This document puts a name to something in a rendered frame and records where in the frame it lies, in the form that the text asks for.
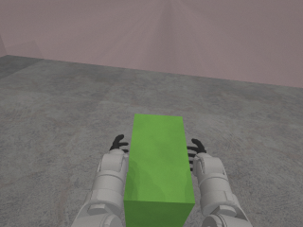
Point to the right robot hand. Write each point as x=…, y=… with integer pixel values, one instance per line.
x=199, y=149

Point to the robot left forearm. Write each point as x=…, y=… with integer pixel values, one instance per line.
x=106, y=192

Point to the robot left upper arm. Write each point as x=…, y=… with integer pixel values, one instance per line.
x=100, y=220

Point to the robot right upper arm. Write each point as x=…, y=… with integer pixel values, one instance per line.
x=220, y=220

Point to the left robot hand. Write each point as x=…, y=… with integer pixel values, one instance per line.
x=116, y=143

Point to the robot right forearm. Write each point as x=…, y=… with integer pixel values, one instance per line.
x=216, y=193

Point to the carton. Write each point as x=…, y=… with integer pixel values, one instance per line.
x=158, y=189

